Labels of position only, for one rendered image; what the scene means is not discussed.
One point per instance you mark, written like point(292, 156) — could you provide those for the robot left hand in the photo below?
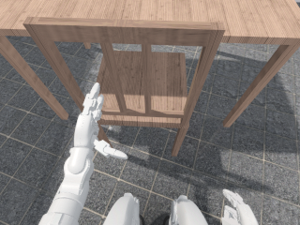
point(87, 125)

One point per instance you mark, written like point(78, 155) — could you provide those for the robot right thigh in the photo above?
point(186, 212)

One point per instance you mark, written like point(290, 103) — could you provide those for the chair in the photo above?
point(140, 89)

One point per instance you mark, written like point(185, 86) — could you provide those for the table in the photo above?
point(274, 22)

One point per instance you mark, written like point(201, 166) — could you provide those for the robot right hand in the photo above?
point(243, 214)

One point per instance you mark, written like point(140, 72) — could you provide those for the robot left forearm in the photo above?
point(70, 198)

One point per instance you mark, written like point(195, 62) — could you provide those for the robot left shin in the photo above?
point(138, 221)

